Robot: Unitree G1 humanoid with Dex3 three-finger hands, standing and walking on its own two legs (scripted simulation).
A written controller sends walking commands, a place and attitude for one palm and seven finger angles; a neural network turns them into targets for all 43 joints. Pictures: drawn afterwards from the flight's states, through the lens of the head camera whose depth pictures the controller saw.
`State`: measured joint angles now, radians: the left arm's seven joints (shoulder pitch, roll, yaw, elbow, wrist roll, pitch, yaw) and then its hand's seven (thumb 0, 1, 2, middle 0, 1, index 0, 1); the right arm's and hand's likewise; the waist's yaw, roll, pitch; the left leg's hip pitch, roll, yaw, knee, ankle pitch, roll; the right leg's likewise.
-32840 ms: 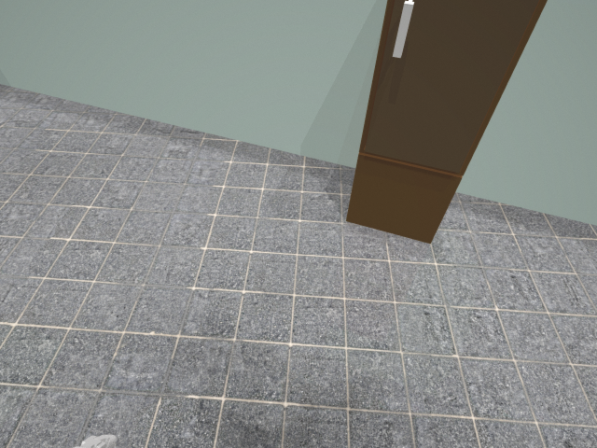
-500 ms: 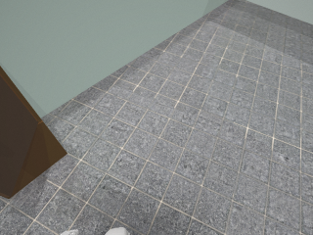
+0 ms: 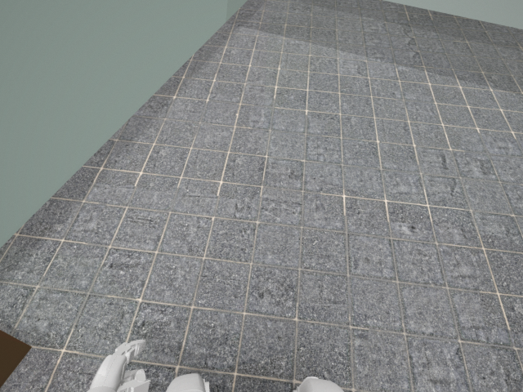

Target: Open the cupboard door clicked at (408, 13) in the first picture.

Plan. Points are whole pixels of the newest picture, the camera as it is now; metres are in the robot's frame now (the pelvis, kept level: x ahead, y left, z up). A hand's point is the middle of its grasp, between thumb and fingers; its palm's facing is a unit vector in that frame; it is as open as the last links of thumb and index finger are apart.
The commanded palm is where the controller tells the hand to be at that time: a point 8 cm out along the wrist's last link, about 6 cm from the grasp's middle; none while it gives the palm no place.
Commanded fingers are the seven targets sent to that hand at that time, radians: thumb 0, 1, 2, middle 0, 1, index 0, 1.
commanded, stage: walk to a spot facing it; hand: left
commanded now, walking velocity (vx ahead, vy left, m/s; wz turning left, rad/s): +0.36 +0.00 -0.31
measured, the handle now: out of the picture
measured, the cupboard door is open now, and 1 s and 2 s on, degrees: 44 44 44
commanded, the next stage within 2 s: turn to face it in 1.02 s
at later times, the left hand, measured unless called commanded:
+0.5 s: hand (190, 266) +0.36 +0.15 -0.15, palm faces -0.16 -0.97 -0.19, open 7.4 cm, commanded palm none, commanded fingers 0.00 0.90 0.90 -0.20 -0.30 -0.20 -0.30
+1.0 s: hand (232, 182) +0.58 +0.07 -0.16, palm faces -0.24 -0.95 -0.19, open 7.4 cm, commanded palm none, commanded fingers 0.00 0.90 0.90 -0.20 -0.30 -0.20 -0.30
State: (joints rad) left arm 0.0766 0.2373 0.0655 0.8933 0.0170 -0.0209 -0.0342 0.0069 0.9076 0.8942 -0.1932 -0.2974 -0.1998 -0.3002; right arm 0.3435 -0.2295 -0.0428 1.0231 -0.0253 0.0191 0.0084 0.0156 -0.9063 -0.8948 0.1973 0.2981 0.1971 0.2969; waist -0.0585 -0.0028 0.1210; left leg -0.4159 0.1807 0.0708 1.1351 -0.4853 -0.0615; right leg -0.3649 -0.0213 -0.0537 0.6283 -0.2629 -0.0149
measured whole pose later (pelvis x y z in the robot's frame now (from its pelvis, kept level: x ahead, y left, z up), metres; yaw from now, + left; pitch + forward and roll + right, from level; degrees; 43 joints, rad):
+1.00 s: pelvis +0.43 -0.08 +0.00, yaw -15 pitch -1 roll +0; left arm 0.12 0.19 0.07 0.98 0.02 -0.06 -0.04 0.01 0.91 0.89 -0.19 -0.30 -0.20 -0.30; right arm 0.39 -0.15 -0.03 1.11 -0.03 -0.01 0.02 0.01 -0.91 -0.89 0.20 0.30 0.20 0.30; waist -0.01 0.01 0.07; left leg -0.24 0.14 0.11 0.88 -0.51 -0.04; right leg -0.39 -0.05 -0.11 0.66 -0.25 -0.05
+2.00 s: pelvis +0.67 -0.19 +0.00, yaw +12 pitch +1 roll +1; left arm 0.15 0.25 0.06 0.85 0.02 0.01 0.01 0.01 0.91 0.89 -0.19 -0.30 -0.20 -0.30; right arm 0.16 -0.24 -0.07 0.91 -0.02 0.07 0.02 0.01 -0.90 -0.89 0.20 0.30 0.20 0.30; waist 0.00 0.01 0.10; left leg -0.43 0.00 -0.06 0.72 -0.37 -0.03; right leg -0.33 -0.08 -0.03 0.61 -0.30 0.04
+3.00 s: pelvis +0.71 -0.21 +0.01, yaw +49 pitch +1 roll -1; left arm 0.14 0.25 0.07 0.89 0.01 0.06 0.01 0.01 0.91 0.89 -0.19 -0.30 -0.20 -0.30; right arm 0.17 -0.21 -0.05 0.91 -0.03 0.04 0.00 0.01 -0.90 -0.89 0.20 0.30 0.20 0.30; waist 0.00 -0.01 0.11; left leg -0.31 0.00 -0.06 0.55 -0.25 0.00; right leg -0.43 -0.06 -0.03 0.94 -0.46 0.09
